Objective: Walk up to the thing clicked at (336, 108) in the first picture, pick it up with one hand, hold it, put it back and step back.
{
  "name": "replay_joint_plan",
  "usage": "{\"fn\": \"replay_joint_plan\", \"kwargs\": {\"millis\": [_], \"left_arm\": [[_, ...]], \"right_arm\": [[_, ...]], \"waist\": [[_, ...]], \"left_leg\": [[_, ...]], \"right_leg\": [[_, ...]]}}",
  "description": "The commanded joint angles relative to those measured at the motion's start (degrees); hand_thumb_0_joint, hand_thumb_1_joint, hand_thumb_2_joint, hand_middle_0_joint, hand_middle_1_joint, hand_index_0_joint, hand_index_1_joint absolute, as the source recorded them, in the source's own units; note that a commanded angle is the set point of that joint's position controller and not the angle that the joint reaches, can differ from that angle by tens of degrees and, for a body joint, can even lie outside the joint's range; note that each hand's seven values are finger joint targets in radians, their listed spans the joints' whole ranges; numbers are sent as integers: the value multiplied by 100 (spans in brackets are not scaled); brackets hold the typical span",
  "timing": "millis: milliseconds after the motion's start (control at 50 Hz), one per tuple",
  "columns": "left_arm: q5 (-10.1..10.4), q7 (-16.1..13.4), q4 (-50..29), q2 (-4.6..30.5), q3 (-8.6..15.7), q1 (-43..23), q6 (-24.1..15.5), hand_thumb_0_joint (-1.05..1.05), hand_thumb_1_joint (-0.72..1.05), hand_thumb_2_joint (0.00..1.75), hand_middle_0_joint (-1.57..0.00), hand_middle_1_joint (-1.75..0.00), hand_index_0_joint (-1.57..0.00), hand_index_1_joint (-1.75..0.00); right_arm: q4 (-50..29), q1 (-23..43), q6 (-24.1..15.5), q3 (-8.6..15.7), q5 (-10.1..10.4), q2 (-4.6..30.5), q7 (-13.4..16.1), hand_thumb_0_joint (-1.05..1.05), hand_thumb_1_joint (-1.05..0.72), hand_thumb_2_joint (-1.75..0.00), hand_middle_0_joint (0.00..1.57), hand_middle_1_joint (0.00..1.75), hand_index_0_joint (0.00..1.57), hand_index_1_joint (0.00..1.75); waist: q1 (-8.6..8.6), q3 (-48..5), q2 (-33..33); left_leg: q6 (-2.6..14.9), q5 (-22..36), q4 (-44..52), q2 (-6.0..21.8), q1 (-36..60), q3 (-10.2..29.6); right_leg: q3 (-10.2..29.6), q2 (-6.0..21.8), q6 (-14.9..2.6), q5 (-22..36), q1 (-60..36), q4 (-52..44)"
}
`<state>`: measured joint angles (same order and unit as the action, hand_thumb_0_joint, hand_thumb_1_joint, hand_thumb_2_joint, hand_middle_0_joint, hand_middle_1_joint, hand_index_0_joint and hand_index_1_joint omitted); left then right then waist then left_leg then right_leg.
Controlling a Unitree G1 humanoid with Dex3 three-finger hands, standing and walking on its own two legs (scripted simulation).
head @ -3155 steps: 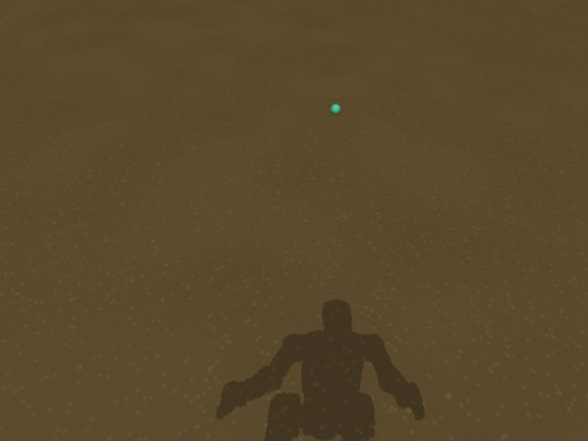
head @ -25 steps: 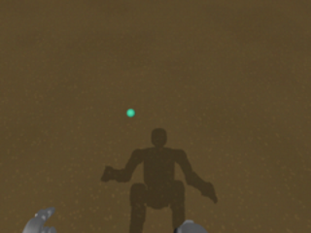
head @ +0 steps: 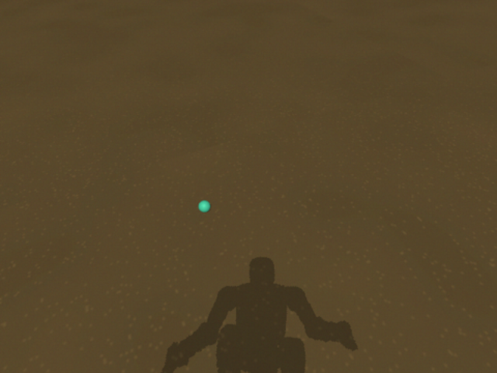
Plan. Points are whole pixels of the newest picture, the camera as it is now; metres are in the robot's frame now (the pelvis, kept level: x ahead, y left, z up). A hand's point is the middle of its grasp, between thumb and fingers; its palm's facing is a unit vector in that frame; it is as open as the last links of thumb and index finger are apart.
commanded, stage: step back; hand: left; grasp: from above
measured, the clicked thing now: (204, 206) +1.10 +0.35 -0.73
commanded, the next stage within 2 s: stand in 0.84 s
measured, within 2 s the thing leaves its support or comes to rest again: neither
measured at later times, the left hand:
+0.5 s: hand out of the picture +0.09 +0.28 -0.15, palm faces +0.07 -0.93 -0.37, open 7.4 cm
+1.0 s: hand out of the picture +0.11 +0.28 -0.15, palm faces +0.14 -0.93 -0.34, open 7.4 cm
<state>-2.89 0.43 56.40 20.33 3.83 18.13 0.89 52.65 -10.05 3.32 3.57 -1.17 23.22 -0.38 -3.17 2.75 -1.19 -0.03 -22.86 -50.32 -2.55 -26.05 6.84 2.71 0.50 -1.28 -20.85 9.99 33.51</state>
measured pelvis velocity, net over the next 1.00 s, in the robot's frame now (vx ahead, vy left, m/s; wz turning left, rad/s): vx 0.05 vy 0.01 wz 0.12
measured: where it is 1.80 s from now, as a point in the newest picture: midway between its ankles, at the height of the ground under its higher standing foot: outside the picture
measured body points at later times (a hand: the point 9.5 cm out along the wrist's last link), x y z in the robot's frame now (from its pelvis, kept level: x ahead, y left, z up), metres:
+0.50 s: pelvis +0.02 +0.00 +0.00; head +0.04 +0.01 +0.45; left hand +0.08 +0.33 -0.12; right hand +0.09 -0.31 -0.12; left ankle -0.01 +0.13 -0.73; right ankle +0.09 -0.12 -0.72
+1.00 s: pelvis +0.05 +0.01 +0.00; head +0.07 +0.02 +0.45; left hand +0.11 +0.33 -0.13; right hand +0.16 -0.28 -0.13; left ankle +0.02 +0.14 -0.73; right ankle +0.10 -0.11 -0.73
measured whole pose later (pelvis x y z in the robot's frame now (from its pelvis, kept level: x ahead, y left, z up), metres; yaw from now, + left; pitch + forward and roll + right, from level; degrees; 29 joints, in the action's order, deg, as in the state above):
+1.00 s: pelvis +0.05 +0.01 +0.00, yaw +7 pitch -3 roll +0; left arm 0.0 0.5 61.4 21.2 1.9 5.5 -0.2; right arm 62.0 -8.5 -1.3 0.9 -1.0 19.1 -0.3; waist -0.6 4.2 1.5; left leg -1.2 -17.7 -29.3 1.0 -8.9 -0.1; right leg -3.2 3.6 1.1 -13.7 14.1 30.6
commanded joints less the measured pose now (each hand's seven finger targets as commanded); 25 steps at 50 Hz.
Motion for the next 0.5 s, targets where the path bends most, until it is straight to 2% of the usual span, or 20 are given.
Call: {"fn": "replay_joint_plan", "kwargs": {"millis": [0,40,80,100,120,140,160,180,200,220,240,260,280,300,320,380,420,440,460,480], "left_arm": [[16,-119,-660,1526,388,-682,-347,0,90,90,-20,-30,-20,-30],[-12,-82,-637,1696,454,-461,-356,0,90,90,-20,-30,-20,-30],[-10,-65,-659,1770,497,-489,-301,0,90,90,-20,-30,-20,-30],[15,-56,-672,1764,499,-467,-280,0,90,90,-20,-30,-20,-30],[40,-44,-688,1803,481,-535,-252,0,90,90,-20,-30,-20,-30],[79,-34,-734,1734,446,-633,-224,0,90,90,-20,-30,-20,-30],[85,-25,-741,1537,330,-533,-197,0,90,90,-20,-30,-20,-30],[91,-22,-744,1211,234,-468,-193,0,90,90,-20,-30,-20,-30],[165,-16,-852,832,135,-477,-212,0,90,90,-20,-30,-20,-30],[161,-44,-842,1132,233,-839,-193,0,90,90,-20,-30,-20,-30],[130,-66,-825,1523,317,-1055,-206,0,90,90,-20,-30,-20,-30],[155,-48,-815,1544,309,-996,-231,0,90,90,-20,-30,-20,-30],[160,-30,-758,1441,305,-815,-242,0,90,90,-20,-30,-20,-30],[158,-2,-692,1398,298,-709,-259,0,90,90,-20,-30,-20,-30],[171,36,-630,1340,287,-621,-265,0,90,90,-20,-30,-20,-30],[178,50,-585,1191,272,-776,-282,0,90,90,-20,-30,-20,-30],[202,14,-521,1121,271,-800,-325,0,90,90,-20,-30,-20,-30],[207,-18,-435,1102,272,-737,-344,0,90,90,-20,-30,-20,-30],[216,-52,-309,1049,273,-488,-365,0,90,90,-20,-30,-20,-30],[205,-99,-195,1098,278,-371,-381,0,90,90,-20,-30,-20,-30]], "right_arm": [[-325,170,-298,168,-6,847,39,0,-90,-90,20,30,20,30],[-368,340,-356,191,-46,929,-1,0,-90,-90,20,30,20,30],[-326,341,-424,222,-87,964,-42,0,-90,-90,20,30,20,30],[-285,281,-460,236,-92,977,-57,0,-90,-90,20,30,20,30],[-234,133,-498,254,-91,958,-55,0,-90,-90,20,30,20,30],[-133,-88,-544,261,-89,905,-49,0,-90,-90,20,30,20,30],[-22,-293,-597,303,-90,908,-18,0,-90,-90,20,30,20,30],[63,-576,-648,392,-123,1011,12,0,-90,-90,20,30,20,30],[61,-874,-699,499,-173,1397,40,0,-90,-90,20,30,20,30],[18,-908,-695,579,-150,1906,37,0,-90,-90,20,30,20,30],[56,-902,-673,601,-76,1869,29,0,-90,-90,20,30,20,30],[11,-726,-656,548,-82,1668,24,0,-90,-90,20,30,20,30],[-79,-546,-675,462,-87,1430,30,0,-90,-90,20,30,20,30],[-132,-441,-709,403,-87,1268,46,0,-90,-90,20,30,20,30],[-131,-421,-729,396,-56,1247,40,0,-90,-90,20,30,20,30],[-139,-396,-689,369,-70,1225,33,0,-90,-90,20,30,20,30],[-173,-205,-620,289,-50,1118,44,0,-90,-90,20,30,20,30],[-188,-105,-576,250,-16,1065,50,0,-90,-90,20,30,20,30],[-238,92,-526,208,28,1046,56,0,-90,-90,20,30,20,30],[-242,157,-462,145,82,891,69,0,-90,-90,20,30,20,30]], "waist": [[151,274,996],[-55,361,1240],[-99,404,1408],[-98,365,1375],[6,264,1351],[166,94,1145],[232,-147,793],[369,-461,246],[468,-696,-875],[575,-358,-847],[636,32,-496],[504,284,-368],[356,350,-364],[296,410,-419],[295,359,-524],[411,238,-845],[360,85,-985],[258,-21,-908],[90,-172,-882],[9,-302,-630]], "left_leg": [[-107,147,-43,6,-119,-9],[-166,-111,603,169,-257,-254],[-160,-371,1071,222,-134,-488],[-149,-433,1311,203,20,-604],[-83,-327,1727,241,394,-698],[0,159,2469,193,934,-771],[72,532,2896,3,1688,-816],[188,591,2976,317,2511,-187],[614,164,3487,1458,3133,1623],[1303,-562,3603,2248,2691,2839],[1614,-949,3702,2378,2101,2851],[1598,-782,3688,2192,1868,2395],[1368,-504,3625,1876,1944,1876],[1159,-49,3547,1657,1892,1474],[1085,284,3522,1553,1780,1155],[1111,1323,3307,1476,1473,734],[1006,2186,2880,1324,1213,275],[882,2324,2618,1234,983,115],[772,2214,2202,1145,740,-61],[582,2054,1742,918,655,-221]], "right_leg": [[972,954,-619,-219,395,-1681],[1112,1124,-716,-1124,66,-1732],[1163,1291,-839,-1479,1,-1756],[1160,1360,-883,-1304,-9,-1686],[1132,1453,-932,-1001,101,-1520],[872,1373,-844,-338,169,-1148],[508,1117,-663,327,348,-514],[155,844,-457,743,837,417],[-397,143,-168,163,1838,1764],[-282,8,-112,-1150,2485,2127],[169,256,-149,-1270,2331,2297],[251,276,-164,-1103,2367,2426],[322,329,-178,-840,2397,2343],[234,378,-147,-563,2344,2134],[16,358,-101,-386,2144,1900],[-349,239,54,-222,1495,1146],[-500,134,87,137,821,430],[-601,49,66,522,406,129],[-731,-48,60,1056,-173,-365],[-730,-142,18,1321,-533,-773]]}}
